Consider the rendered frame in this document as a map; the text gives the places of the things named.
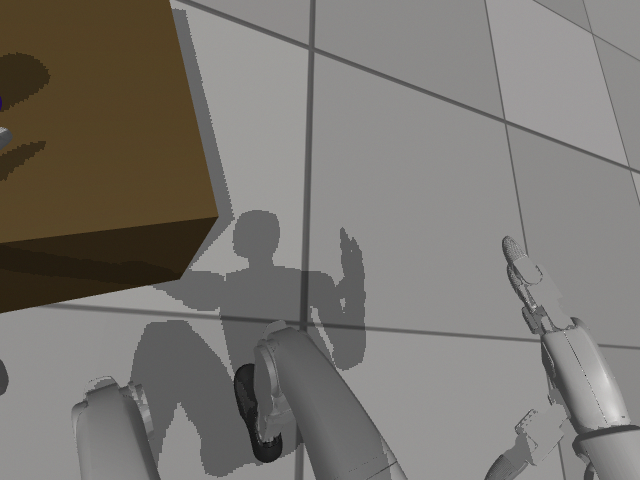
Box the right robot arm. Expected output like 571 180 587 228
572 425 640 480

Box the right robot foot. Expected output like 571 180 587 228
234 364 283 463

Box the right robot hand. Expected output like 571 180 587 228
485 236 631 480

